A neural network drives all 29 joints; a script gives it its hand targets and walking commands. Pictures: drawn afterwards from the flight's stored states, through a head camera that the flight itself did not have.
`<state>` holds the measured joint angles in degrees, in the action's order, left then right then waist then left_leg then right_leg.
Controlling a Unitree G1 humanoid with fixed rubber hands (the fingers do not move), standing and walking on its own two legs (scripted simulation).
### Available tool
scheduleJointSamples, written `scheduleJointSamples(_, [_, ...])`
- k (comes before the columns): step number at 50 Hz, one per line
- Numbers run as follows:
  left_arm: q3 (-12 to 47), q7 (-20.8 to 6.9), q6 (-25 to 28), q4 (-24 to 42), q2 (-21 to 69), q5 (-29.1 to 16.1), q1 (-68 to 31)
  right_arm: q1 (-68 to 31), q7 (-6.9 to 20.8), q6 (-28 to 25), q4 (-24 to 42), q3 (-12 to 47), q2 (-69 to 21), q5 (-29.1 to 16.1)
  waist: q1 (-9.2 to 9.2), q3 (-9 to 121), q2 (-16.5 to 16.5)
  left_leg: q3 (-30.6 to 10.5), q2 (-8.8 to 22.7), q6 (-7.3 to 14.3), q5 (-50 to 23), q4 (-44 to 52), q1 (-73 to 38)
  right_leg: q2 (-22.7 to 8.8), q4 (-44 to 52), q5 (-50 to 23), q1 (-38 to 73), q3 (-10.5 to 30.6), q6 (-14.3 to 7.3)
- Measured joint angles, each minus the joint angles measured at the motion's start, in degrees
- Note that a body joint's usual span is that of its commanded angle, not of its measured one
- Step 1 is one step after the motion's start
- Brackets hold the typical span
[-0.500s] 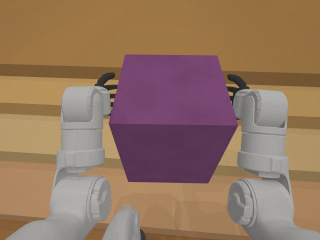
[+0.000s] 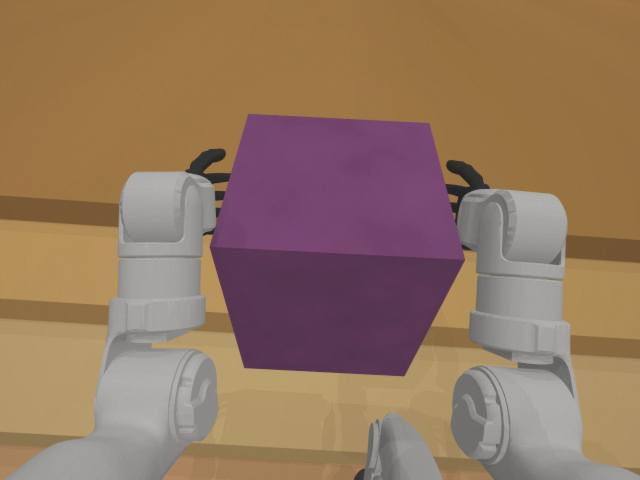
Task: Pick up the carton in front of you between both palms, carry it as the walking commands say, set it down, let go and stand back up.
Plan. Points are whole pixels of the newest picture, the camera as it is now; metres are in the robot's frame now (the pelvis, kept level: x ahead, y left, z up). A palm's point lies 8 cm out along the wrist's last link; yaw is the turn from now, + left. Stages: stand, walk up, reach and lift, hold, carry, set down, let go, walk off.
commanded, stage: carry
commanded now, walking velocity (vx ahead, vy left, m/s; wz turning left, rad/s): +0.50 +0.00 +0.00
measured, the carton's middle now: (331, 253) +0.37 -0.01 +0.12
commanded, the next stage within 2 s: none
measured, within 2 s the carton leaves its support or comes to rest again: neither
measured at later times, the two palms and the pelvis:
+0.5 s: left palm (234, 17) +0.63 +0.13 +0.30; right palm (449, 34) +0.64 -0.17 +0.30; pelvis +0.27 -0.01 +0.10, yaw -1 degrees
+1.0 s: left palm out of the picture +0.89 +0.19 +0.39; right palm out of the picture +0.87 -0.11 +0.40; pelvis +0.51 +0.05 +0.20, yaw -1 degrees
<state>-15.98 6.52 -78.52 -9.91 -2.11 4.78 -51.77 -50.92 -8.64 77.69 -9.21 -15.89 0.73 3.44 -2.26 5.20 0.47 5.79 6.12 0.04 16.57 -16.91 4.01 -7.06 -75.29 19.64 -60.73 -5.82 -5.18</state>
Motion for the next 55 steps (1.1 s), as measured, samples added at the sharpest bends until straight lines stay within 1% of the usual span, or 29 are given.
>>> scheduleJointSamples(2, [1.0, 0.1, 0.6, -3.1, -0.1, -0.3, -0.4, -0.1, 0.7, 0.2, -1.9, -0.8, 0.4, 0.7, 2.23, 1.0, -0.4, -0.3, 1.8, -0.6, -0.5, -1.7, -1.3, 2.2, 12.6, -2.1, 7.8, -2.2, -0.6])
scheduleJointSamples(3, [1.7, 0.2, 1.2, -4.4, 0.1, -0.4, -0.3, 0.1, 1.1, 0.0, -2.8, -1.2, 0.8, 1.0, 4.24, 1.0, -0.9, -0.7, 3.2, -0.4, -0.6, -7.6, 0.3, 3.8, 17.0, 0.1, 12.4, -3.0, -0.7])
scheduleJointSamples(4, [2.3, 0.3, 1.9, -5.2, 0.4, -0.5, -0.3, -0.1, 1.4, -0.2, -3.5, -1.7, 1.3, 1.1, 5.85, 0.0, -1.7, -3.0, 3.6, -0.3, -1.4, -19.0, 4.5, 4.5, 18.0, -1.4, 14.1, -3.7, -0.9])
scheduleJointSamples(6, [3.8, 1.3, 3.2, -5.7, 1.5, -1.2, 0.8, 0.3, 1.8, -0.7, -4.0, -2.5, 2.2, 1.2, 8.05, -2.4, -2.7, -9.3, -0.7, 0.2, -1.7, -47.8, 15.6, 5.0, 19.4, -2.4, 17.1, -4.1, -1.5])
scheduleJointSamples(7, [4.2, 1.5, 3.4, -4.9, 2.0, -1.4, 2.0, 0.7, 1.8, -0.6, -3.7, -3.0, 2.1, 1.5, 8.64, -3.4, -3.3, -10.2, -2.9, 1.0, -2.4, -59.5, 20.4, 5.3, 21.2, -2.7, 19.2, -4.1, -1.6])
scheduleJointSamples(9, [4.4, 2.1, 3.2, -2.0, 2.4, -2.3, 4.3, 1.6, 1.8, -0.2, -1.8, -3.2, 1.4, 2.0, 8.72, -5.1, -4.1, -9.0, -5.5, 3.0, -3.4, -74.0, 28.8, 5.8, 25.9, -3.5, 23.5, -4.1, -1.5])
scheduleJointSamples(12, [3.4, 2.5, 3.0, 2.6, 2.5, -2.9, 5.2, 2.3, 1.8, 0.0, 2.7, -2.4, 0.5, 2.1, 7.55, -6.8, -3.6, -5.7, -6.3, 5.1, -2.3, -80.2, 38.7, 5.9, 32.8, -4.4, 29.4, -3.8, -1.2])
scheduleJointSamples(15, [2.0, 2.5, 2.9, 5.9, 2.8, -2.6, 4.2, 1.9, 1.8, -0.2, 5.9, -1.6, 0.4, 1.8, 6.37, -6.7, -2.8, -3.5, -5.1, 5.5, -0.2, -76.7, 45.5, 5.7, 37.8, -4.4, 34.2, -3.3, -0.8])
scheduleJointSamples(17, [1.4, 2.5, 2.7, 6.4, 3.0, -2.2, 3.3, 1.3, 1.8, -0.2, 6.4, -1.3, 0.8, 1.4, 5.89, -5.2, -2.9, -3.2, -3.9, 5.5, 2.1, -77.8, 49.8, 5.7, 39.8, -3.7, 36.8, -3.0, -0.6])
scheduleJointSamples(19, [1.4, 2.5, 2.5, 5.6, 3.1, -1.8, 2.6, 0.8, 1.8, 0.0, 5.4, -1.2, 1.6, 0.9, 5.81, -3.3, -3.1, -4.1, -3.1, 5.7, 7.6, -85.5, 55.1, 5.6, 41.4, -2.5, 39.5, -2.4, -0.3])
scheduleJointSamples(21, [1.6, 2.3, 1.8, 4.2, 2.9, -1.6, 2.6, 0.3, 1.8, 0.4, 3.3, -0.9, 2.0, 0.7, 5.61, -1.7, -3.1, -4.8, -2.4, 5.7, 10.2, -90.5, 59.9, 4.9, 43.8, -1.4, 43.1, -1.6, 0.5])
scheduleJointSamples(22, [1.5, 2.2, 1.4, 3.5, 2.6, -1.6, 2.6, 0.0, 1.8, 0.6, 2.0, -0.5, 2.1, 0.7, 5.4, -1.0, -2.9, -4.7, -1.8, 5.5, 9.8, -90.0, 61.7, 4.3, 45.5, -1.1, 45.2, -1.2, 0.9])
scheduleJointSamples(24, [1.1, 1.9, 0.5, 1.9, 2.1, -1.4, 2.5, -0.7, 1.8, 0.9, -0.7, 0.4, 2.3, 0.8, 4.8, 0.1, -2.7, -3.3, -0.1, 4.7, 7.1, -83.8, 63.7, 3.0, 49.8, -1.2, 49.5, -0.5, 1.4])
scheduleJointSamples(27, [0.1, 1.5, -0.1, -1.2, 1.6, -0.9, 1.9, -1.0, 1.8, 0.6, -4.5, 1.4, 2.4, 0.6, 3.44, 2.0, -1.4, 0.8, 1.5, 5.1, 2.2, -63.9, 59.6, 0.9, 58.2, -3.1, 56.4, -0.2, 2.8])
scheduleJointSamples(29, [-0.5, 1.1, -0.1, -3.1, 1.2, -0.5, 1.7, -1.4, 1.7, 0.0, -7.1, 2.0, 2.3, 0.6, 1.93, 2.9, -0.7, 3.2, 0.4, 6.2, -0.2, -51.2, 52.6, -0.6, 59.8, -3.3, 59.1, -0.5, 3.8])
scheduleJointSamples(30, [-0.8, 0.9, 0.0, -3.6, 0.9, -0.5, 1.8, -1.6, 1.7, -0.5, -8.3, 2.5, 2.2, 0.5, 0.67, 2.9, -0.7, 4.0, -1.0, 6.4, -1.8, -44.3, 47.6, -1.4, 56.6, -2.9, 59.0, -1.4, 4.4])
scheduleJointSamples(31, [-1.1, 0.8, 0.1, -3.9, 0.4, -0.6, 1.8, -1.6, 1.6, -1.2, -9.0, 2.9, 1.9, 0.4, -1.33, 2.1, -0.2, 4.6, -2.6, 6.3, -2.4, -40.3, 43.9, -2.9, 49.2, -3.2, 57.4, -1.9, 4.6])
scheduleJointSamples(32, [-1.4, 0.7, 0.6, -4.2, 0.0, -0.6, 1.7, -1.3, 1.4, -2.0, -9.1, 3.3, 1.6, 0.1, -2.9, 1.0, 0.3, 5.0, -3.2, 6.6, -2.3, -40.5, 43.0, -2.9, 36.7, -2.8, 53.3, 0.9, 4.9])
scheduleJointSamples(34, [-2.3, 0.5, 1.1, -4.1, -0.5, -0.5, 1.8, -0.1, 0.7, -3.3, -8.6, 4.0, 0.8, -0.6, -4.79, -1.7, 1.1, 5.1, -3.6, 7.1, -2.3, -39.4, 40.5, 2.0, 9.2, -3.8, 43.2, 8.1, 4.6])
scheduleJointSamples(35, [-2.6, 0.5, 0.9, -3.5, -0.4, -0.2, 2.0, 1.0, 0.4, -3.4, -7.4, 4.2, 0.5, -1.1, -5.1, -3.0, 1.8, 5.2, -4.0, 7.1, -2.6, -37.5, 38.7, 4.2, -1.6, -4.8, 38.7, 9.6, 3.8])
scheduleJointSamples(37, [-2.6, 0.6, 0.4, -0.6, 0.3, 0.3, 2.4, 2.6, -0.1, -3.1, -3.8, 4.2, 0.1, -1.9, -4.76, -5.2, 2.6, 5.3, -4.6, 6.9, -3.3, -32.7, 34.9, 6.9, -14.5, -7.1, 31.0, 9.3, 2.0])
scheduleJointSamples(39, [-2.3, 0.6, 0.0, 3.1, 0.9, 0.4, 2.5, 2.9, -0.5, -2.7, 0.1, 3.1, -0.3, -2.2, -3.76, -7.0, 2.6, 5.4, -5.0, 6.7, -4.1, -27.9, 31.3, 7.6, -19.6, -7.3, 24.3, 7.6, 0.8])
scheduleJointSamples(42, [-1.8, 0.6, 0.1, 7.9, 1.4, 0.2, 2.0, 2.1, -0.6, -2.4, 5.1, 1.1, -0.9, -1.7, -2.21, -8.1, 1.9, 5.3, -5.3, 6.3, -4.7, -22.3, 26.7, 6.8, -19.5, -4.4, 16.4, 5.1, 0.2])
scheduleJointSamples(44, [-1.6, 0.6, 0.4, 8.9, 1.5, 0.1, 1.4, 1.5, -0.6, -2.2, 6.9, 0.0, -1.2, -1.3, -1.39, -7.5, 1.6, 4.9, -5.4, 6.0, -4.5, -19.5, 24.0, 5.8, -17.3, -3.2, 12.3, 4.0, 0.3])
scheduleJointSamples(46, [-1.3, 0.6, 0.5, 8.2, 1.2, -0.1, 1.0, 1.1, -0.4, -1.9, 6.8, -0.6, -1.4, -0.8, -0.81, -5.8, 1.7, 4.5, -5.5, 5.6, -3.7, -17.7, 21.6, 4.5, -17.8, -2.3, 8.5, 3.5, 0.5])
scheduleJointSamples(49, [-0.6, 0.6, 0.2, 5.2, 0.3, -0.6, 0.9, 1.0, -0.2, -1.4, 4.2, -0.4, -1.4, -0.1, -0.54, -3.0, 2.2, 3.7, -5.7, 4.8, -2.1, -15.0, 17.1, 3.1, -28.2, 2.3, 1.7, 3.8, 0.3])
scheduleJointSamples(51, [-0.1, 0.6, 0.0, 2.3, 0.0, -0.7, 0.7, 1.4, 0.3, -0.9, 2.1, -0.3, -1.0, 0.2, -0.34, -1.5, 2.2, 2.8, -5.0, 3.9, -1.1, -12.8, 13.5, 2.3, -33.1, 2.9, -2.5, 3.8, 0.3])
scheduleJointSamples(53, [0.7, 0.6, 0.0, -0.9, -0.1, -0.4, 0.3, 1.7, 1.0, -0.6, -0.1, -0.4, -0.4, 0.5, 0.01, -0.3, 2.1, 1.8, -4.0, 2.9, -0.2, -10.3, 10.0, 1.2, -31.6, 1.0, -5.6, 3.1, 0.7])
scheduleJointSamples(55, [1.7, 1.1, 0.1, -3.8, 0.0, -0.1, 0.0, 1.8, 1.4, -0.6, -2.5, -0.5, 0.0, 0.8, 0.41, 0.9, 2.1, 1.0, -3.0, 1.9, 0.4, -7.2, 6.5, 0.2, -26.1, -0.8, -6.8, 1.9, 1.2])
